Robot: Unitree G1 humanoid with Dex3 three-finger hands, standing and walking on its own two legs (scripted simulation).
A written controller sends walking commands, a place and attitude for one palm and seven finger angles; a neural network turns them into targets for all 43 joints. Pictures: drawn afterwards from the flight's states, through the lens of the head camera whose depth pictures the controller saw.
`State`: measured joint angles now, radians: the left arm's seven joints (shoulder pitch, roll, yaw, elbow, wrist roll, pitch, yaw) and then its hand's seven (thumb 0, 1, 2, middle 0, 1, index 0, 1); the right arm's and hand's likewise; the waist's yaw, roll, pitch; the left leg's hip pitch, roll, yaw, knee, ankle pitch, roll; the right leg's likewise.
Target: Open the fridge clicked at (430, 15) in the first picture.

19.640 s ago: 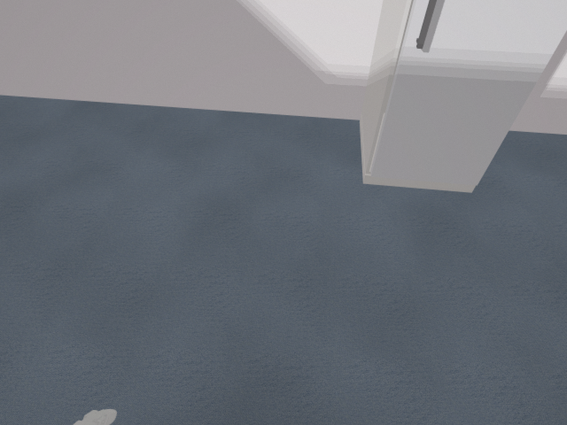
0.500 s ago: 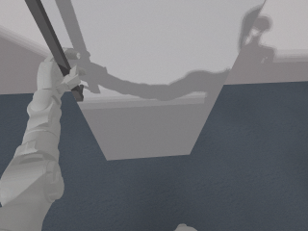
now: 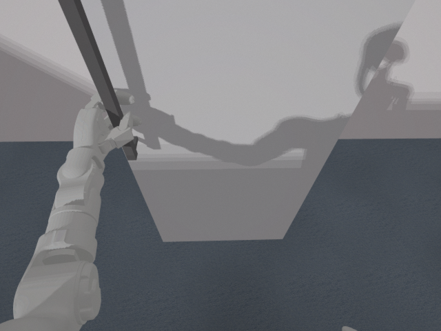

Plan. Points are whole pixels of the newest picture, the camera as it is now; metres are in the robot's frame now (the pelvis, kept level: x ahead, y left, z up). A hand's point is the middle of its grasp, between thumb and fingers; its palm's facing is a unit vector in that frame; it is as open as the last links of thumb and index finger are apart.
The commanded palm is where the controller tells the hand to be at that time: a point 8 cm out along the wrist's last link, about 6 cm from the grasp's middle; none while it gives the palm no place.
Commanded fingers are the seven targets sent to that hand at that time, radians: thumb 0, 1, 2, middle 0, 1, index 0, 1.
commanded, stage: pull the door a little, standing still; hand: left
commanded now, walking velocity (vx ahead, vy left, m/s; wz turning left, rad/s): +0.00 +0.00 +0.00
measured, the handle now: (109, 84) +0.49 +0.19 +0.18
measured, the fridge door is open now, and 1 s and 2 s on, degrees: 0 16 49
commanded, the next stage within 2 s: walk backward, drawing the door open in 0.32 s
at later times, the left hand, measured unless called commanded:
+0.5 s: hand (124, 160) +0.38 +0.16 +0.11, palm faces -0.03 -0.99 -0.14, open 6.3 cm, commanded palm +0.35 +0.22 +0.12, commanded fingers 0.00 0.90 0.90 -0.45 -1.40 -0.45 -1.40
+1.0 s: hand (134, 188) +0.32 +0.14 +0.11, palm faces +0.14 -0.98 -0.14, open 5.8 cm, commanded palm +0.28 +0.18 +0.12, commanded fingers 0.00 0.90 0.90 -0.45 -1.40 -0.45 -1.40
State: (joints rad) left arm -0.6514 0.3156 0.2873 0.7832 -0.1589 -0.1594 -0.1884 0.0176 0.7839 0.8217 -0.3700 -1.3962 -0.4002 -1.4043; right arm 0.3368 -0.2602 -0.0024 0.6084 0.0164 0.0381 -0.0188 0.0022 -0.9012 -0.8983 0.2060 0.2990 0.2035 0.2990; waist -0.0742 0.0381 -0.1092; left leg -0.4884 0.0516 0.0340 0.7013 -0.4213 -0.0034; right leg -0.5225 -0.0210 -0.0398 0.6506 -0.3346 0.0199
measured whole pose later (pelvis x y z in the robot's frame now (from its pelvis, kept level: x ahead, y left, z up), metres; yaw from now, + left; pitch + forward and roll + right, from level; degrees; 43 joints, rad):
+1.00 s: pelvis +0.06 +0.00 -0.01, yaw +5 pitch -2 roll +1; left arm 0.15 0.15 -0.03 -0.26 -0.03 -0.04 0.09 0.01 0.69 0.81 -0.45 -1.40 -0.35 -1.40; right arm 0.13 -0.18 0.01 0.58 -0.03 0.01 -0.09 0.01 -0.90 -0.90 0.21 0.30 0.20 0.30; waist -0.03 0.01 0.10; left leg -0.41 0.01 0.05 0.67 -0.25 0.01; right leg -0.30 -0.02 -0.07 0.96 -0.52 0.03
